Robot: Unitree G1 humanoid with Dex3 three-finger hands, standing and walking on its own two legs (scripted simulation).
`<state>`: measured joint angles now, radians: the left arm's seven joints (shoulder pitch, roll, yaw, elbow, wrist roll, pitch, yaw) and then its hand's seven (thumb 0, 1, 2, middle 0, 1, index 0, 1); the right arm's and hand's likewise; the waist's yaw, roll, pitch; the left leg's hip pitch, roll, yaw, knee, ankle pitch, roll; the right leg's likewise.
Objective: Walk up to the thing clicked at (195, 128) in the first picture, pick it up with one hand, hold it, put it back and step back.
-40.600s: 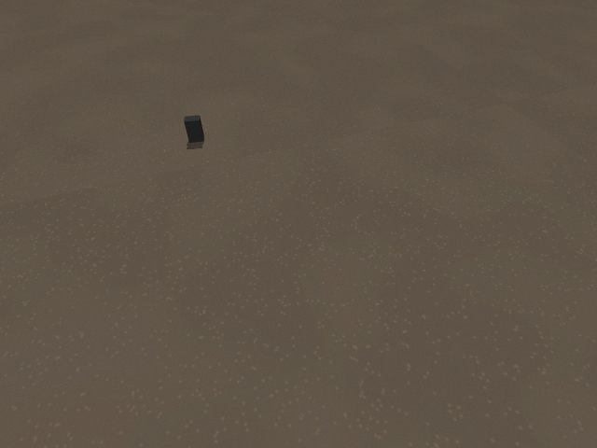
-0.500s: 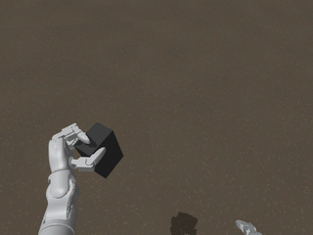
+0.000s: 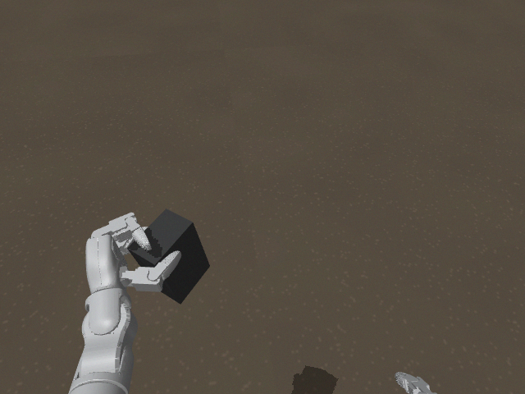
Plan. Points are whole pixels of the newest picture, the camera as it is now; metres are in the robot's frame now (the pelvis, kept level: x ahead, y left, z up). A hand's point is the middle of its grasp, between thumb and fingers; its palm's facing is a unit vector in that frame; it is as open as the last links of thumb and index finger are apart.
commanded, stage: hold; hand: left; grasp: from above
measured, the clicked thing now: (173, 258) +0.37 +0.16 -0.02
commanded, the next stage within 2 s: crouch in 1.48 s
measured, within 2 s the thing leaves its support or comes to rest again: neither
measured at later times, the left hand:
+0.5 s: hand (145, 253) +0.33 +0.18 +0.05, palm faces +0.26 -0.96 -0.03, open 6.3 cm
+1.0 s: hand (142, 252) +0.33 +0.18 +0.06, palm faces +0.27 -0.96 -0.03, open 6.5 cm
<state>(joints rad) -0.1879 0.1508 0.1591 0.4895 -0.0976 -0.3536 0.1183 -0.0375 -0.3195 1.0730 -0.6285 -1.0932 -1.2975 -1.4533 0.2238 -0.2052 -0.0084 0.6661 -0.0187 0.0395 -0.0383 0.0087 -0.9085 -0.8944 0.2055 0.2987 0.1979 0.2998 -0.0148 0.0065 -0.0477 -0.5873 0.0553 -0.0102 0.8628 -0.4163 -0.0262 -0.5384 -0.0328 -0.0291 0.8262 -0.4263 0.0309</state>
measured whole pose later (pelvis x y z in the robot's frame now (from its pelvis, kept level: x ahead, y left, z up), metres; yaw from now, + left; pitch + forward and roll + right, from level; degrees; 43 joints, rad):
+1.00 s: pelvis -0.01 +0.00 +0.01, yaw +0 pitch +6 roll -1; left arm -0.17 0.16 0.17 0.48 -0.11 -0.35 0.10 -0.03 -0.33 1.09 -0.62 -1.12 -1.27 -1.47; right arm 0.21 -0.21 -0.01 0.68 -0.01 0.02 -0.04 0.01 -0.91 -0.90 0.21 0.30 0.20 0.30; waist -0.01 0.00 -0.03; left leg -0.51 0.05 -0.01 0.79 -0.37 -0.03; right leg -0.47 -0.04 -0.03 0.77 -0.39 0.03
